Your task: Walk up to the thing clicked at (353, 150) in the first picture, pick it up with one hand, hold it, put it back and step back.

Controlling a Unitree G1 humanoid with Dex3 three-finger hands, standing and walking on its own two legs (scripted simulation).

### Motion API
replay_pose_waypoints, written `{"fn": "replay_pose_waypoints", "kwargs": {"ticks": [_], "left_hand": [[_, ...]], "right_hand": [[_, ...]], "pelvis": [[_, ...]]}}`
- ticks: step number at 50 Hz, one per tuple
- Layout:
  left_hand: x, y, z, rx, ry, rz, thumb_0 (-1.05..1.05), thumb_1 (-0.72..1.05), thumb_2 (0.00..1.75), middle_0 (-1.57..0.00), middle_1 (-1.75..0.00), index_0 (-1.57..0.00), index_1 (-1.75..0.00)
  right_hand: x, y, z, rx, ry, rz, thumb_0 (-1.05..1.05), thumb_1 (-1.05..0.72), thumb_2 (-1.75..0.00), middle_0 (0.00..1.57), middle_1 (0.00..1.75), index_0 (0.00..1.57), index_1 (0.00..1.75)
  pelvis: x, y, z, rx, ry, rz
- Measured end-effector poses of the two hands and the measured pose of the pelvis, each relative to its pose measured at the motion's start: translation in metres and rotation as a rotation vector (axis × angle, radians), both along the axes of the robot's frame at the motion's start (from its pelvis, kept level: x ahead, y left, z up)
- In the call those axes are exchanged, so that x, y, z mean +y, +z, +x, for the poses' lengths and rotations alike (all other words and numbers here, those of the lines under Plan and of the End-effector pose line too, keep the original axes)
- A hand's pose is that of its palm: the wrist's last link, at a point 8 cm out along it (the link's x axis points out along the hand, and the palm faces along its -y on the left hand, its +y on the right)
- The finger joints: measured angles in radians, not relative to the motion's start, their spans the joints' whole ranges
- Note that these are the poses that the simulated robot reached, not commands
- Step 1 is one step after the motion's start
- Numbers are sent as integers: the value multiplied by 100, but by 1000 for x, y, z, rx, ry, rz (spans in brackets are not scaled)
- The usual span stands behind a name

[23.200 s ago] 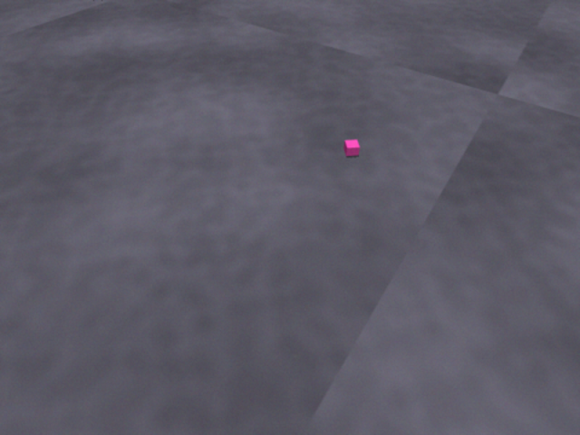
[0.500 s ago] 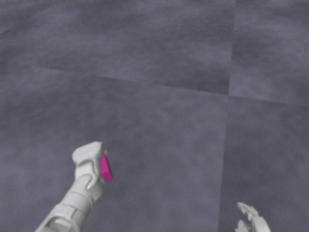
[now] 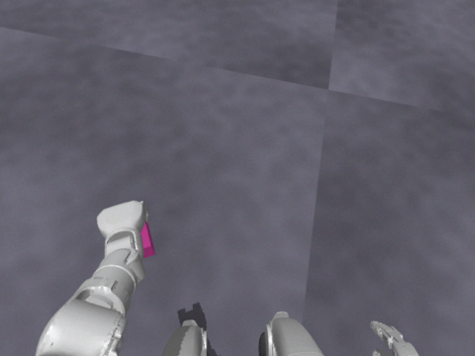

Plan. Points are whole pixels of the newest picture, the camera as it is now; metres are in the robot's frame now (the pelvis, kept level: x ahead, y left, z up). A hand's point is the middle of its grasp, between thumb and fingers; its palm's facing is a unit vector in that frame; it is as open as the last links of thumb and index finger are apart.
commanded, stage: crouch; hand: left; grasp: from above
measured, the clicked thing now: (132, 240) +0.35 +0.22 -0.14
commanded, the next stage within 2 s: lower in 1.54 s
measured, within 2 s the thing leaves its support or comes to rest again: neither
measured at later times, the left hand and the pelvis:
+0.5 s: hand (163, 237) +0.43 +0.21 -0.35, palm faces -0.39 -0.20 -0.90, open 10.0 cm; pelvis -0.04 +0.01 -0.22, yaw -2 degrees
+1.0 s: hand (171, 239) +0.46 +0.21 -0.47, palm faces -0.40 -0.19 -0.90, open 10.0 cm; pelvis -0.06 +0.00 -0.32, yaw -2 degrees
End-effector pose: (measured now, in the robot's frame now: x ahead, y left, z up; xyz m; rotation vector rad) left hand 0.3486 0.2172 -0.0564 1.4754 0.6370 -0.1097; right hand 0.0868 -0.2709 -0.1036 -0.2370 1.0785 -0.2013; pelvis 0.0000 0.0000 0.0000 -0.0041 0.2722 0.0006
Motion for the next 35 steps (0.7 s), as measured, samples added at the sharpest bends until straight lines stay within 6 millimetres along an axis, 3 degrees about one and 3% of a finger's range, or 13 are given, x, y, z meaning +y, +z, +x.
{"fn": "replay_pose_waypoints", "kwargs": {"ticks": [7, 16, 24, 30, 35], "left_hand": [[-4, -77, 34, -72, -9, 23, 0, -5, 55, -74, -52, -76, -49], [-7, -164, 61, -74, 118, 0, 0, -4, 55, -73, -52, -75, -49], [-9, -231, 78, -37, 120, -30, 0, -5, 54, -74, -51, -76, -49], [-9, -280, 92, -51, 72, -56, 0, -4, 53, -73, -52, -75, -49], [-4, -310, 98, -62, 58, -44, 0, -4, 54, -73, -52, -75, -49]], "right_hand": [[-5, -73, -56, 129, -58, -32, 0, -91, -89, 20, 30, 20, 30], [21, -162, -106, 255, -88, 37, 0, -91, -89, 20, 30, 20, 30], [34, -226, -113, 269, -69, 75, 0, -91, -89, 21, 30, 21, 30], [28, -263, -108, 277, -26, 56, 0, -91, -90, 21, 30, 21, 30], [18, -285, -108, 295, -2, 36, 0, -92, -90, 21, 30, 21, 30]], "pelvis": [[6, -72, -18, 176, -4, -12], [10, -149, -36, 318, -9, -22], [10, -208, -42, 386, -10, -33], [9, -249, -46, 406, -6, -42], [9, -275, -48, 413, -1, -45]]}}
